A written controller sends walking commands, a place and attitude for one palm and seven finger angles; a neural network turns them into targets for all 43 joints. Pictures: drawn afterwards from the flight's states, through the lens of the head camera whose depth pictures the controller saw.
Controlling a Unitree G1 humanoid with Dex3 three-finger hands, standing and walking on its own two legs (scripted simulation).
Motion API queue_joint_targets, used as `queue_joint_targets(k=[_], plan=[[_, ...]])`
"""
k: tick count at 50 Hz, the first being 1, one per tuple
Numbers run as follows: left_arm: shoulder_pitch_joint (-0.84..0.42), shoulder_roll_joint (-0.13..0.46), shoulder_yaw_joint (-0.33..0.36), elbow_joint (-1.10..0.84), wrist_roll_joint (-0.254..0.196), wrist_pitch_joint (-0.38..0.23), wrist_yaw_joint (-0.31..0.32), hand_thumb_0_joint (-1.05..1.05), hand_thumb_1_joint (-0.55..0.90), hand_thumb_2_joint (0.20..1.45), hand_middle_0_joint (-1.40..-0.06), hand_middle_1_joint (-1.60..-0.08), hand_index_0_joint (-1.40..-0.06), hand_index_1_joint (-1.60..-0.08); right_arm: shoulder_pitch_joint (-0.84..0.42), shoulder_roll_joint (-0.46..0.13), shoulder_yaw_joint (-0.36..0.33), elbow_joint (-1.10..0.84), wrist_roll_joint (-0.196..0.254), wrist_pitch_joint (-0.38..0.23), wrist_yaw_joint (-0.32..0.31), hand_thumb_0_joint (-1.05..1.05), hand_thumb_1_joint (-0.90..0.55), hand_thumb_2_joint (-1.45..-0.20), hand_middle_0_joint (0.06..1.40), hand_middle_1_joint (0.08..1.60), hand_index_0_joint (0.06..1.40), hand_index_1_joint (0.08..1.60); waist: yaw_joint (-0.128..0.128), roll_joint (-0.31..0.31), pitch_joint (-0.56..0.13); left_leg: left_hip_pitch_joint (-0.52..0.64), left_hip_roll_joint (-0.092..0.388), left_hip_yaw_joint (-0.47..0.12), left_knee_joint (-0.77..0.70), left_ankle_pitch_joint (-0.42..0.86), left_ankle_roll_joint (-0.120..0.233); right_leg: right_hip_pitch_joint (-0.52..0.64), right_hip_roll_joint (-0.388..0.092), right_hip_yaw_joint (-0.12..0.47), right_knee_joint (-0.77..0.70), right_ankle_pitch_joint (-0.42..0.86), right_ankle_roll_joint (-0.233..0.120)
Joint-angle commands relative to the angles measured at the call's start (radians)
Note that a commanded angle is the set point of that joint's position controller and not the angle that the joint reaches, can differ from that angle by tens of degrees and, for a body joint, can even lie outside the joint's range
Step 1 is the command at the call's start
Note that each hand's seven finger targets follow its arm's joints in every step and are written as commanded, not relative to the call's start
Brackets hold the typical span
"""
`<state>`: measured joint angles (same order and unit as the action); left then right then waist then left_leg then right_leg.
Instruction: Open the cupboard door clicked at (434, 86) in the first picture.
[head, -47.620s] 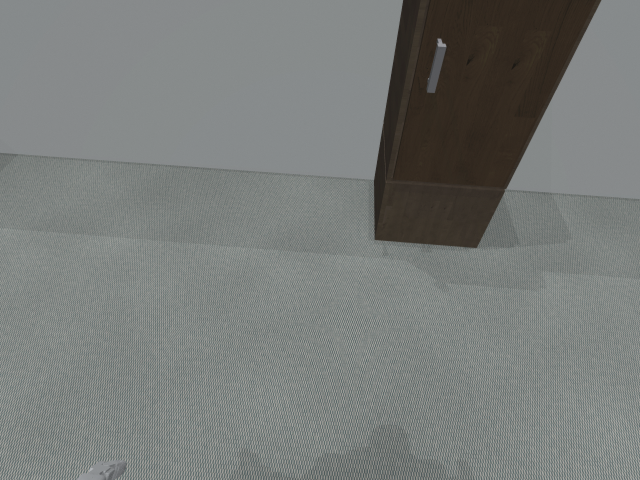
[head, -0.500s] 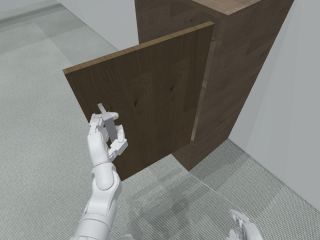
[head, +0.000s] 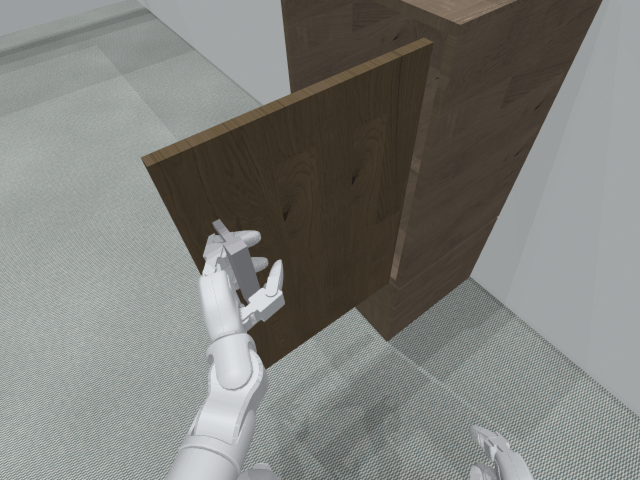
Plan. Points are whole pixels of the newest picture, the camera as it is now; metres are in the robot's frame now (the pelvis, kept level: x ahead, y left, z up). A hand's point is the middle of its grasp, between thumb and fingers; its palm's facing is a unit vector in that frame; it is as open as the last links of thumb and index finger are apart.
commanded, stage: open thumb and fingers to let go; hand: left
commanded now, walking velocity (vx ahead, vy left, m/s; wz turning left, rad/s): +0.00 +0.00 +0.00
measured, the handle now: (237, 264) +0.37 +0.13 +0.06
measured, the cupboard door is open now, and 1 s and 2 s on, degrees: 90 92 92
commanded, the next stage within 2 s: slide the hand sideways off the handle in 0.56 s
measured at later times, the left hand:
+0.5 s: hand (269, 291) +0.33 +0.08 +0.06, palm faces +0.30 -0.95 +0.01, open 14.7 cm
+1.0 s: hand (264, 317) +0.30 +0.08 +0.06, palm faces -0.16 -0.99 +0.02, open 16.0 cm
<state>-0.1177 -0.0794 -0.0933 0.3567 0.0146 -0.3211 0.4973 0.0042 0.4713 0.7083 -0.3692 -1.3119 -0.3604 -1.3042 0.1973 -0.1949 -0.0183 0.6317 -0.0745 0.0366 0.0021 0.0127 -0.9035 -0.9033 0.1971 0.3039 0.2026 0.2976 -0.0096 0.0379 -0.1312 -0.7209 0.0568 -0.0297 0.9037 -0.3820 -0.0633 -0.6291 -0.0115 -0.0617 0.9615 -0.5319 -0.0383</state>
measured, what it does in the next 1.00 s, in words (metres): stands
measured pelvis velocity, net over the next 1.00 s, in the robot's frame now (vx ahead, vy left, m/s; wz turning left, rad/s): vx -0.02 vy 0.04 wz -0.02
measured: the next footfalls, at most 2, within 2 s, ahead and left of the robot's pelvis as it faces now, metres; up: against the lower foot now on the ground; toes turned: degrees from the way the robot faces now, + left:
none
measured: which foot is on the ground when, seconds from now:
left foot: down 0.00-1.00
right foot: down 0.00-1.00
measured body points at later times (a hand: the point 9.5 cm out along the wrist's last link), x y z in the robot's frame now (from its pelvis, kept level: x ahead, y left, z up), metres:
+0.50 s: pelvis +0.00 +0.02 +0.00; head +0.04 +0.01 +0.45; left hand +0.31 +0.13 +0.06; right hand +0.14 -0.20 -0.12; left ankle +0.04 +0.17 -0.68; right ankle -0.03 -0.09 -0.68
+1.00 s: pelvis -0.02 +0.04 +0.00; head +0.02 +0.03 +0.45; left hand +0.30 +0.14 +0.06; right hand +0.12 -0.19 -0.11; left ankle +0.04 +0.17 -0.68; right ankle -0.03 -0.09 -0.68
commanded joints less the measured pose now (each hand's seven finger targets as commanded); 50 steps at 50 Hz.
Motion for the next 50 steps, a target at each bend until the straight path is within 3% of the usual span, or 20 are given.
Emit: queue_joint_targets(k=[1,4,7,9,11,14,16,21,24,27,33,34,35,36,38,39,41,43,45,50], plan=[[-0.244,-0.007,-0.008,-0.216,0.031,-0.085,0.001,0.0,-0.08,0.48,-0.33,-1.245,-0.33,-1.245,-0.034,-0.085,-0.033,-0.134,0.002,-0.046,0.002,0.0,-0.9,-0.9,0.2,0.3,0.2,0.3,-0.015,-0.128,-0.256,0.176,-0.062,0.046,-0.034,0.207,0.072,0.113,-0.015,0.065,-0.185,0.514,0.048],[-0.243,-0.012,-0.016,-0.21,0.045,-0.084,0.014,0.0,-0.29,0.39,-0.315,-1.222,-0.315,-1.222,-0.027,-0.088,-0.035,-0.139,0.001,-0.047,0.007,0.0,-0.9,-0.9,0.2,0.3,0.2,0.3,-0.018,-0.144,-0.252,0.176,-0.058,0.043,-0.034,0.207,0.073,0.098,-0.006,0.054,-0.182,0.482,0.043],[-0.273,-0.036,-0.04,-0.213,0.06,-0.08,0.029,0.0,-0.5,0.3,-0.3,-1.2,-0.3,-1.2,-0.033,-0.086,-0.037,-0.142,0.0,-0.048,0.011,0.0,-0.9,-0.9,0.2,0.3,0.2,0.3,-0.02,-0.112,-0.257,0.185,-0.059,0.046,-0.03,0.199,0.074,0.074,-0.003,0.047,-0.174,0.447,0.037],[-0.235,-0.03,-0.035,-0.214,0.071,-0.072,0.038,0.0,-0.5,0.3,-0.3,-1.2,-0.3,-1.2,-0.031,-0.087,-0.039,-0.15,0.0,-0.045,0.012,0.0,-0.9,-0.9,0.2,0.3,0.2,0.3,-0.011,-0.122,-0.271,0.189,-0.055,0.045,-0.03,0.224,0.074,0.08,0.006,0.04,-0.165,0.459,0.031],[-0.255,-0.053,-0.054,-0.22,0.068,-0.061,0.045,0.0,-0.5,0.3,-0.283,-1.1,-0.283,-1.1,-0.035,-0.085,-0.038,-0.152,0.002,-0.044,0.013,0.0,-0.9,-0.9,0.2,0.3,0.2,0.3,-0.017,-0.118,-0.269,0.194,-0.055,0.047,-0.032,0.216,0.073,0.073,0.006,0.032,-0.166,0.44,0.03],[-0.249,-0.03,-0.03,-0.227,0.072,-0.051,0.058,0.0,-0.5,0.3,-0.258,-0.95,-0.258,-0.95,-0.032,-0.087,-0.038,-0.153,-0.001,-0.042,0.008,0.0,-0.9,-0.9,0.2,0.3,0.2,0.3,-0.01,-0.142,-0.274,0.188,-0.053,0.043,-0.034,0.219,0.073,0.082,0.01,0.032,-0.167,0.434,0.029],[-0.243,-0.056,-0.055,-0.24,0.075,-0.043,0.063,0.0,-0.5,0.3,-0.242,-0.85,-0.242,-0.85,-0.039,-0.081,-0.035,-0.158,0.001,-0.041,0.011,0.0,-0.9,-0.9,0.2,0.3,0.2,0.3,-0.009,-0.099,-0.271,0.195,-0.053,0.048,-0.037,0.217,0.07,0.074,0.011,0.026,-0.163,0.425,0.025],[-0.23,-0.062,-0.055,-0.239,0.086,-0.029,0.078,0.0,-0.5,0.3,-0.2,-0.6,-0.2,-0.6,-0.042,-0.08,-0.034,-0.159,0.0,-0.039,0.011,0.0,-0.9,-0.9,0.2,0.3,0.2,0.3,-0.005,-0.101,-0.266,0.196,-0.048,0.042,-0.04,0.215,0.066,0.063,0.018,0.013,-0.154,0.393,0.018],[-0.285,-0.067,-0.061,-0.226,0.093,-0.018,0.091,0.0,-0.5,0.3,-0.175,-0.45,-0.175,-0.45,-0.047,-0.081,-0.03,-0.155,0.0,-0.038,0.008,0.0,-0.9,-0.9,0.2,0.3,0.2,0.3,-0.018,-0.107,-0.229,0.188,-0.046,0.033,-0.046,0.181,0.066,0.035,0.022,0.009,-0.164,0.335,0.017],[-0.322,-0.084,-0.07,-0.233,0.083,-0.016,0.102,0.0,-0.5,0.3,-0.15,-0.3,-0.15,-0.3,-0.06,-0.078,-0.028,-0.15,-0.001,-0.042,0.006,0.0,-0.9,-0.9,0.2,0.3,0.2,0.3,-0.022,-0.078,-0.253,0.201,-0.047,0.033,-0.042,0.17,0.066,0.02,0.022,0.007,-0.159,0.311,0.017],[-0.332,-0.107,-0.085,-0.209,0.082,0.002,0.11,0.0,-0.5,0.3,-0.15,-0.3,-0.15,-0.3,-0.064,-0.076,-0.026,-0.146,0.0,-0.045,0.008,0.0,-0.9,-0.9,0.2,0.3,0.2,0.3,-0.026,-0.1,-0.251,0.201,-0.045,0.026,-0.046,0.16,0.064,0.011,0.025,-0.003,-0.159,0.291,0.016],[-0.319,0.009,-0.268,-0.205,0.197,-0.043,-0.107,0.0,-0.5,0.3,-0.15,-0.3,-0.15,-0.3,0.002,-0.109,-0.023,-0.118,0.006,-0.035,0.008,0.0,-0.9,-0.9,0.2,0.3,0.2,0.3,-0.118,-0.162,-0.191,0.209,-0.047,0.018,-0.034,0.154,0.084,-0.038,0.02,0.023,-0.159,0.345,0.021],[-0.382,0.087,-0.19,-0.292,0.158,-0.091,-0.222,0.0,-0.5,0.3,-0.15,-0.3,-0.15,-0.3,0.014,-0.112,-0.038,-0.153,0.019,-0.035,0.001,0.0,-0.9,-0.9,0.2,0.3,0.2,0.3,-0.082,-0.093,-0.28,0.233,-0.051,0.02,-0.028,0.176,0.089,-0.005,0.011,0.035,-0.149,0.386,0.012],[-0.371,0.102,-0.2,-0.324,0.136,-0.115,-0.314,0.0,-0.5,0.3,-0.15,-0.3,-0.15,-0.3,0.005,-0.112,-0.035,-0.17,0.027,-0.04,-0.007,0.0,-0.9,-0.9,0.2,0.3,0.2,0.3,-0.067,-0.044,-0.333,0.266,-0.057,0.026,-0.025,0.188,0.092,0.013,0.01,0.041,-0.14,0.404,0.01],[-0.356,0.087,-0.226,-0.282,0.041,-0.116,-0.475,0.0,-0.5,0.3,-0.15,-0.3,-0.15,-0.3,0.001,-0.116,-0.019,-0.188,0.054,-0.052,-0.018,0.0,-0.9,-0.9,0.2,0.3,0.2,0.3,-0.092,-0.032,-0.26,0.275,-0.057,0.014,-0.038,0.136,0.092,-0.021,0.015,0.028,-0.159,0.345,0.013],[-0.361,0.069,-0.208,-0.284,-0.029,-0.102,-0.52,0.0,-0.5,0.3,-0.15,-0.3,-0.15,-0.3,-0.002,-0.117,-0.014,-0.197,0.069,-0.058,-0.023,0.0,-0.9,-0.9,0.2,0.3,0.2,0.3,-0.089,-0.016,-0.253,0.289,-0.054,0.009,-0.052,0.11,0.088,-0.026,0.021,0.022,-0.172,0.305,0.012],[-0.341,0.048,-0.149,-0.232,-0.134,-0.07,-0.534,0.0,-0.5,0.3,-0.15,-0.3,-0.15,-0.3,-0.027,-0.119,-0.003,-0.2,0.083,-0.072,-0.031,0.0,-0.9,-0.9,0.2,0.3,0.2,0.3,-0.071,-0.049,-0.187,0.261,-0.051,0.002,-0.077,0.033,0.078,-0.045,0.029,0.005,-0.193,0.213,0.019],[-0.337,0.044,-0.106,-0.226,-0.168,-0.05,-0.5,0.0,-0.5,0.3,-0.15,-0.3,-0.15,-0.3,-0.024,-0.124,-0.002,-0.202,0.085,-0.084,-0.029,0.0,-0.9,-0.9,0.2,0.3,0.2,0.3,-0.055,-0.084,-0.179,0.251,-0.054,-0.003,-0.095,0.019,0.074,-0.034,0.03,-0.007,-0.194,0.192,0.022],[-0.274,0.088,-0.052,-0.239,-0.153,-0.053,-0.462,0.0,-0.5,0.3,-0.15,-0.3,-0.15,-0.3,-0.016,-0.127,-0.008,-0.21,0.08,-0.091,-0.017,0.0,-0.9,-0.9,0.2,0.3,0.2,0.3,-0.022,-0.086,-0.213,0.256,-0.054,0.002,-0.096,0.066,0.073,-0.006,0.029,-0.008,-0.179,0.221,0.018],[-0.133,0.136,-0.03,-0.329,-0.084,-0.094,-0.421,0.0,-0.5,0.3,-0.15,-0.3,-0.15,-0.3,-0.01,-0.123,-0.017,-0.243,0.067,-0.091,0.014,0.0,-0.9,-0.9,0.2,0.3,0.2,0.3,0.003,-0.076,-0.235,0.243,-0.051,0.017,-0.08,0.128,0.074,0.019,0.027,-0.003,-0.146,0.274,0.014]])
